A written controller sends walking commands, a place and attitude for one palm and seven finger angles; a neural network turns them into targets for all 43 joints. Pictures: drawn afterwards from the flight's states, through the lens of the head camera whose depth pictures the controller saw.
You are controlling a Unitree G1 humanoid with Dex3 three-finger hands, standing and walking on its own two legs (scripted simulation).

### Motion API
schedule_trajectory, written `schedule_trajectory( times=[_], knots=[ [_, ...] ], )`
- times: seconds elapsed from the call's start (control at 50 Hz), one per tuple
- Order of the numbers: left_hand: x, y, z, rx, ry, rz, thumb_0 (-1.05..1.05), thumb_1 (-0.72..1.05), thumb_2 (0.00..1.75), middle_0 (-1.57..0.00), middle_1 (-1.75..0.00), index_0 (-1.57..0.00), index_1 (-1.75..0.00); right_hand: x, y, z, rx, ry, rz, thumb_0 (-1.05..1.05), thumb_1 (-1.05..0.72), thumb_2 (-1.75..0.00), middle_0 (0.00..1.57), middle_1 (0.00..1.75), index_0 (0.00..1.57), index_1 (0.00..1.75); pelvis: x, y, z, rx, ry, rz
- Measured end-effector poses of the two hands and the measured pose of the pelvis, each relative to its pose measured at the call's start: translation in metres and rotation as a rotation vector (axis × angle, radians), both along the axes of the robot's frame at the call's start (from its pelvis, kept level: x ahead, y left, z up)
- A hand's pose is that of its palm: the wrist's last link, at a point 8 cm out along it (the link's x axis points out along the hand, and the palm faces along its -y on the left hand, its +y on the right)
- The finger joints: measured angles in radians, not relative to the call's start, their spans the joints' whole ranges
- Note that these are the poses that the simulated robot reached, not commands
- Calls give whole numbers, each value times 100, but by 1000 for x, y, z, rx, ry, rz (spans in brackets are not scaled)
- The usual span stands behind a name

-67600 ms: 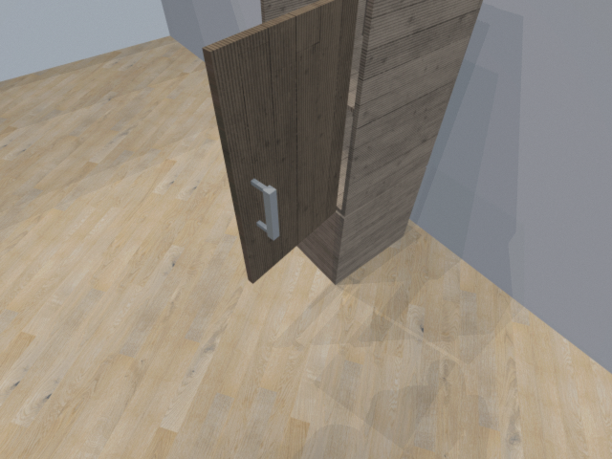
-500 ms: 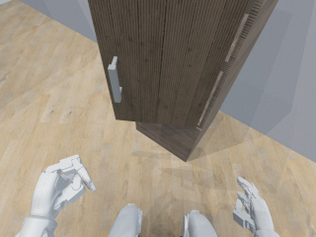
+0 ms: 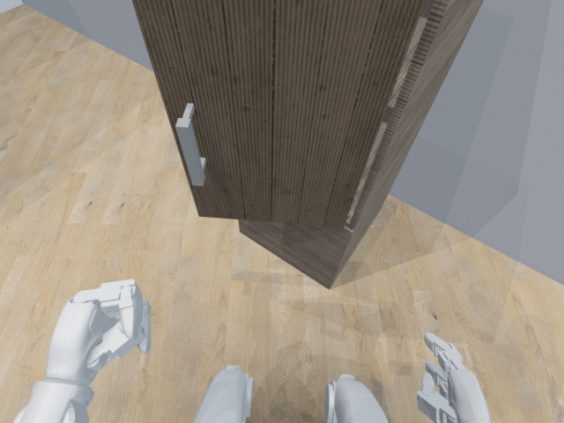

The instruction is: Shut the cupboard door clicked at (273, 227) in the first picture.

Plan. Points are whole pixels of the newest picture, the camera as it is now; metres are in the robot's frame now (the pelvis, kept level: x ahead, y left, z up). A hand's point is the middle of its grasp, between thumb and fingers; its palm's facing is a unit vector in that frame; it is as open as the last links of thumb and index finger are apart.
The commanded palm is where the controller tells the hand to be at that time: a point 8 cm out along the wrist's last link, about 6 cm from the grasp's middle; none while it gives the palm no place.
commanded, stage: raise the hand and make a fist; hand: left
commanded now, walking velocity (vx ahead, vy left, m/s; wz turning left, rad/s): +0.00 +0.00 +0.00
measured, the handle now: (194, 146) +0.53 +0.19 +0.04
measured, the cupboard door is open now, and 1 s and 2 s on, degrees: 31 31 31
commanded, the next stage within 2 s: bring the fist close to the handle in 0.26 s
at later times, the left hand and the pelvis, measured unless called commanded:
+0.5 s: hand (149, 325) +0.23 +0.18 +0.05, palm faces -0.02 -1.00 -0.04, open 3.1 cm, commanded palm +0.23 +0.23 +0.05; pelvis +0.00 +0.00 +0.00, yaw +0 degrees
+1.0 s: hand (188, 238) +0.35 +0.16 +0.04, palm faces -0.04 -1.00 -0.03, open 3.1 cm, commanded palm +0.34 +0.22 +0.05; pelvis +0.00 +0.00 +0.01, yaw +0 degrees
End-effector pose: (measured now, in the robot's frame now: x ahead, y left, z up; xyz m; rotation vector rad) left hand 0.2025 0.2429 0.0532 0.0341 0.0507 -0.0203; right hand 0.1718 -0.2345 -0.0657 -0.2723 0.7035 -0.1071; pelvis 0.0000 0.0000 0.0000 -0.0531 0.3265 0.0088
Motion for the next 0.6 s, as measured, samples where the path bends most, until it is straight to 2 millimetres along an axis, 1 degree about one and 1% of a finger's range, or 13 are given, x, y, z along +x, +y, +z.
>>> schedule_trajectory(
  times=[0.08, 0.18, 0.42, 0.5, 0.6],
  knots=[
    [-1, -3, 0, 3, -1, 0, 2, 90, 90, -130, -149, -130, -150, -4, -6, -1, -2, 3, -14, 2, -90, -90, 20, 30, 21, 30, -1, -2, 0, 5, 0, -2],
    [-2, -6, -1, 1, -2, 5, 2, 90, 90, -130, -149, -130, -150, -4, -8, -1, -1, -2, -16, 2, -90, -90, 20, 30, 20, 30, -2, -4, -1, 8, -1, -3],
    [-3, -8, -1, 3, -10, 4, 2, 90, 90, -130, -149, -130, -150, 6, -1, 1, 12, -28, 8, 2, -90, -90, 20, 30, 20, 30, -2, -5, -1, 7, -3, 1],
    [7, -9, -2, 5, -33, -4, 2, 90, 90, -130, -150, -130, -150, 7, 1, -2, 5, -30, 29, 1, -90, -90, 20, 30, 21, 30, -4, -4, -3, 4, 2, 5],
    [33, -12, -5, -4, -58, -24, 2, 90, 90, -130, -150, -130, -150, 3, 1, -7, 0, -10, 31, 1, -90, -90, 20, 30, 21, 30, -6, -3, -6, 2, 10, 5]
  ],
)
